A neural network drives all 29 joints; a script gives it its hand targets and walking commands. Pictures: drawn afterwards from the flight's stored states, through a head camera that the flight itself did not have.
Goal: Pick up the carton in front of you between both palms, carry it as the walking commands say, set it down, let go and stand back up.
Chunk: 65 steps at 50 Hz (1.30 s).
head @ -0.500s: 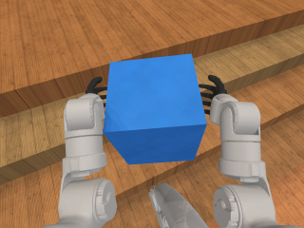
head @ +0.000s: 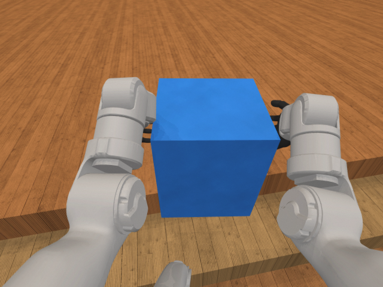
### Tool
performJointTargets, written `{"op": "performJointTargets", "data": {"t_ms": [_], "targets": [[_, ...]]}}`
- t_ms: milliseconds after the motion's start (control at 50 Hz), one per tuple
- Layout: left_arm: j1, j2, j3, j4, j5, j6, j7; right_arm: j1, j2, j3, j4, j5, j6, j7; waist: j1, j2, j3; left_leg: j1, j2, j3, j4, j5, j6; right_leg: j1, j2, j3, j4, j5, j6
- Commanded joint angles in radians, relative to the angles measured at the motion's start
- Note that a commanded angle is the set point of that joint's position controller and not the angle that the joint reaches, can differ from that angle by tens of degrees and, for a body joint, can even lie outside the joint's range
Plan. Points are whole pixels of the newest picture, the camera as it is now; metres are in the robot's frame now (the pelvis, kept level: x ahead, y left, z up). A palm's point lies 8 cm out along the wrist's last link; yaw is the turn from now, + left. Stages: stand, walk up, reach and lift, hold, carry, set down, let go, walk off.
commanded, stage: carry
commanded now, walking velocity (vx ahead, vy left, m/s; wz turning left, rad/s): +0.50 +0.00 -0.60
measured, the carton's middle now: (206, 149) +0.41 +0.08 +0.12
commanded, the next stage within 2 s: none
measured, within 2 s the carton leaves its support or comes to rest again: neither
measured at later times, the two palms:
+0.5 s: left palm out of the picture +0.63 +0.20 +0.38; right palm out of the picture +0.61 -0.08 +0.39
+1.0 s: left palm out of the picture +0.87 +0.23 +0.42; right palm out of the picture +0.96 -0.04 +0.40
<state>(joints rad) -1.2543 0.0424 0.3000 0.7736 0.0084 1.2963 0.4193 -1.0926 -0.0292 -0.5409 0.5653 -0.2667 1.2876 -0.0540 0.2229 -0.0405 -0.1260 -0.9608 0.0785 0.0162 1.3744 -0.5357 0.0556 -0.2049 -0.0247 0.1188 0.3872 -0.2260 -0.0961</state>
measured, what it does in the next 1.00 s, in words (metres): climbs, turning left: left foot 0.15 m higher, then right foot 0.15 m higher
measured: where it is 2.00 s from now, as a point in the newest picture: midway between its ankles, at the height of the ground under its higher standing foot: (206, 122)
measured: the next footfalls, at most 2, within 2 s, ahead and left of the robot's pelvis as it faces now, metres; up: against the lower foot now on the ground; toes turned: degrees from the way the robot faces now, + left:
left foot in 0.02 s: +0.17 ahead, +0.16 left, +0.15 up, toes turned +4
right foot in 0.68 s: +0.63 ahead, -0.10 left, +0.30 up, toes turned +3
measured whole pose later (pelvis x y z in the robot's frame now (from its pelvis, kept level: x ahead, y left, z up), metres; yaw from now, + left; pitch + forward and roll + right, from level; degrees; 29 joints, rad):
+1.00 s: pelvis +0.55 -0.02 +0.27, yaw +17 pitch +2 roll -1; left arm -0.92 -0.11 0.33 0.28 0.13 1.24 0.32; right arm -0.88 0.02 -0.33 0.23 -0.16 1.33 -0.18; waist 0.06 0.06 0.04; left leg -1.04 0.01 0.03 1.95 -0.40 0.15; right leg -0.37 -0.07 -0.23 0.65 -0.33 -0.06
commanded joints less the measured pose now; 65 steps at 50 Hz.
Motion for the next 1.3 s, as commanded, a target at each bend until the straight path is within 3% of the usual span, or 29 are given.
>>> {"op": "performJointTargets", "data": {"t_ms": [0,20,40,80,120,260,380,460,500,540,580,620,640,660,680,700,740,780,840,900,940,1000,1060,1100,1180,1220,1240,1260,1280], "targets": [[-0.63,-1.244,-0.055,-0.009,-0.414,-0.021,-0.661,-0.708,0.901,0.305,0.005,0.339,-0.015,0.096,-0.36,-0.157,-0.475,0.908,-0.106,0.025,-0.498,-0.018,0.001,-0.253,-0.04,-0.069,0.309,0.838,-0.078],[-0.577,-1.256,-0.066,-0.032,-0.396,-0.019,-0.655,-0.693,0.929,0.355,-0.034,0.369,-0.016,0.098,-0.376,0.295,-0.531,1.047,0.244,-0.735,-0.922,-0.058,0.131,-0.557,0.11,-0.082,0.679,0.14,0.044],[-0.575,-1.284,-0.093,-0.08,-0.36,-0.019,-0.641,-0.709,0.986,0.39,-0.106,0.427,-0.022,0.103,-0.341,0.346,-0.536,0.963,0.304,-1.113,-1.097,-0.147,0.215,-0.598,0.145,0.133,1.027,-0.09,0.046],[-0.6,-1.263,-0.137,-0.24,-0.326,0.002,-0.603,-0.86,1.078,0.529,-0.316,0.538,-0.012,0.117,-0.252,0.152,-0.391,0.831,0.232,-0.848,-0.964,-0.151,0.186,-0.671,0.054,0.069,1.315,0.047,0.039],[-0.564,-1.188,-0.194,-0.374,-0.3,0.022,-0.549,-0.961,1.166,0.652,-0.468,0.669,0.008,0.14,-0.245,0.142,-0.348,0.827,0.177,-0.605,-0.876,0.108,0.141,-0.732,0.018,0.016,1.384,0.086,0.013],[-0.446,-1.003,-0.286,-0.524,-0.186,0.064,-0.445,-0.865,1.169,0.686,-0.451,0.763,0.083,0.21,-0.328,0.111,-0.398,1.157,0.13,-0.322,-0.894,0.678,0.176,-0.842,0.044,-0.165,1.001,-0.093,0.018],[-0.494,-1.021,-0.294,-0.41,-0.2,0.113,-0.467,-0.842,1.128,0.59,-0.276,0.682,0.12,0.218,-0.349,0.181,-0.374,1.385,0.217,-0.395,-0.937,0.721,0.265,-1.138,-0.041,-0.131,1.151,-0.021,0.017],[-0.573,-1.066,-0.301,-0.32,-0.271,0.133,-0.489,-0.85,1.072,0.525,-0.196,0.639,0.129,0.203,-0.43,0.125,-0.191,1.609,0.296,-0.533,-0.966,0.766,0.327,-1.645,-0.064,-0.071,1.691,-0.474,0.025],[-0.57,-1.085,-0.287,-0.262,-0.285,0.135,-0.49,-0.857,1.051,0.486,-0.18,0.625,0.125,0.196,-0.418,0.152,-0.109,1.551,0.257,-0.47,-1.046,0.681,0.264,-1.691,-0.089,-0.092,1.632,-0.615,0.022],[-0.551,-1.091,-0.261,-0.223,-0.294,0.133,-0.49,-0.843,1.033,0.447,-0.156,0.614,0.122,0.195,-0.348,0.209,-0.081,1.296,0.19,-0.335,-1.185,0.522,0.172,-1.412,-0.121,-0.131,1.4,-0.5,0.029],[-0.575,-1.116,-0.237,-0.211,-0.309,0.129,-0.489,-0.848,1.038,0.417,-0.141,0.605,0.119,0.197,-0.249,0.23,-0.077,0.73,0.054,-0.06,-1.431,0.632,0.133,-0.652,-0.092,-0.339,0.938,-0.26,0.02],[-0.57,-1.16,-0.232,-0.205,-0.36,0.12,-0.496,-0.773,1.023,0.376,-0.093,0.561,0.116,0.192,-0.081,0.445,-0.319,0.668,0.056,0.05,-1.092,1.573,0.085,-0.067,0.05,-0.389,0.898,-0.064,0.023],[-0.577,-1.179,-0.23,-0.246,-0.392,0.106,-0.508,-0.769,1.032,0.373,-0.101,0.54,0.108,0.19,0.044,0.421,-0.412,0.705,0.06,0.058,-0.72,1.798,0.033,0.093,0.091,-0.399,0.726,-0.016,0.039],[-0.64,-1.199,-0.24,-0.293,-0.417,0.089,-0.525,-0.761,1.03,0.367,-0.111,0.519,0.094,0.182,0.069,0.257,-0.489,0.66,0.006,0.006,-0.366,1.46,-0.011,0.247,0.099,-0.242,0.41,0.03,0.079],[-0.678,-1.205,-0.255,-0.325,-0.433,0.066,-0.545,-0.73,1.054,0.356,-0.14,0.48,0.072,0.175,-0.099,-0.278,-0.537,0.388,-0.263,-0.105,0.123,0.321,-0.07,0.288,-0.325,0.57,0.08,0.247,-0.068],[-0.66,-1.283,-0.245,-0.271,-0.451,0.056,-0.558,-0.761,1.024,0.348,-0.108,0.447,0.063,0.157,-0.144,-0.302,-0.716,0.519,-0.208,-0.316,0.406,0.337,-0.018,0.291,-0.357,0.664,0.107,0.564,-0.072],[-0.695,-1.3,-0.257,-0.397,-0.456,0.023,-0.581,-0.783,1.079,0.41,-0.194,0.473,0.045,0.149,-0.159,-0.108,-0.605,0.352,-0.125,-0.208,0.513,0.45,0.021,0.136,-0.305,0.577,0.163,-0.129,-0.147],[-0.682,-1.36,-0.272,-0.421,-0.45,0.013,-0.594,-0.842,1.098,0.477,-0.311,0.495,0.017,0.129,-0.188,-0.098,-0.427,0.219,-0.079,-0.158,0.519,0.492,0.051,0.012,-0.309,0.457,0.138,-0.404,-0.118],[-0.523,-1.361,-0.329,-0.415,-0.416,0.004,-0.595,-0.794,1.131,0.587,-0.408,0.52,-0.008,0.114,-0.158,-0.063,-0.421,0.05,-0.028,-0.163,0.534,0.394,0.084,0.157,-0.354,0.349,0.09,-0.197,-0.129],[-0.422,-1.344,-0.388,-0.453,-0.367,-0.003,-0.584,-0.667,1.177,0.679,-0.401,0.537,-0.016,0.125,-0.159,-0.003,-0.421,-0.007,-0.034,-0.014,0.308,0.281,0.081,0.278,-0.317,0.108,0.072,0.159,-0.141],[-0.367,-1.309,-0.419,-0.477,-0.346,-0.008,-0.583,-0.612,1.216,0.737,-0.387,0.563,-0.017,0.133,-0.11,-0.079,-0.423,-0.273,-0.054,0.013,0.675,0.159,0.096,0.474,-0.368,0.157,0.028,0.302,-0.21],[-0.339,-1.236,-0.449,-0.531,-0.337,-0.012,-0.576,-0.584,1.22,0.793,-0.394,0.6,-0.017,0.133,-0.08,-0.002,-0.316,-0.719,-0.031,-0.083,0.899,-0.065,0.112,0.706,-0.396,0.17,0.005,0.185,-0.163],[-0.396,-1.179,-0.487,-0.603,-0.372,0.003,-0.584,-0.61,1.163,0.804,-0.435,0.601,-0.01,0.11,-0.147,-0.042,-0.215,-0.484,0.002,0.096,0.58,0.068,0.084,0.394,-0.259,-0.03,-0.152,-0.071,-0.073],[-0.404,-1.164,-0.478,-0.562,-0.378,0.024,-0.593,-0.626,1.146,0.812,-0.422,0.597,0.006,0.09,-0.207,-0.174,-0.188,-0.169,0.022,0.15,0.252,0.104,0.079,0.202,-0.201,-0.187,-0.291,0.157,-0.081],[-0.376,-1.099,-0.406,-0.472,-0.359,0.056,-0.594,-0.589,1.138,0.776,-0.353,0.616,0.036,0.08,-0.259,-0.279,-0.336,0.356,-0.143,0.323,-0.221,0.305,0.119,0.243,-0.198,-0.356,-0.098,1.392,-0.054],[-0.372,-1.081,-0.367,-0.452,-0.323,0.061,-0.59,-0.636,1.172,0.773,-0.368,0.65,0.039,0.09,-0.369,-0.336,-0.474,0.605,-0.214,0.273,-0.494,0.241,0.101,0.347,-0.219,-0.379,0.28,1.608,-0.005],[-0.378,-1.065,-0.357,-0.447,-0.308,0.057,-0.584,-0.661,1.195,0.767,-0.386,0.669,0.038,0.102,-0.393,-0.274,-0.522,0.84,-0.166,0.027,-0.636,0.176,0.106,0.165,-0.174,-0.285,0.536,1.23,0.016],[-0.344,-1.095,-0.339,-0.448,-0.285,0.053,-0.58,-0.714,1.188,0.777,-0.402,0.692,0.03,0.115,-0.336,0.195,-0.603,1.096,0.185,-0.656,-0.888,0.279,0.258,-0.26,0.024,-0.221,0.952,0.261,0.1],[-0.397,-1.051,-0.33,-0.485,-0.265,0.05,-0.568,-0.713,1.226,0.763,-0.384,0.719,0.031,0.132,-0.318,0.276,-0.64,1.067,0.201,-0.816,-0.986,0.393,0.322,-0.326,0.093,0.004,1.313,0.016,0.087]]}}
